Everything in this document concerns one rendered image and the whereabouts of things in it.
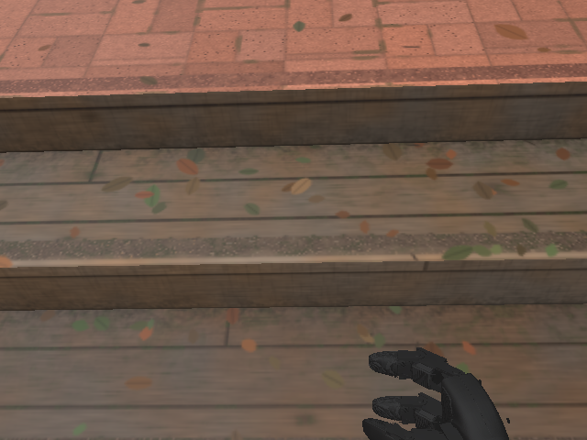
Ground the right robot hand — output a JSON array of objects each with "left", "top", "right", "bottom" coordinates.
[{"left": 362, "top": 347, "right": 510, "bottom": 440}]

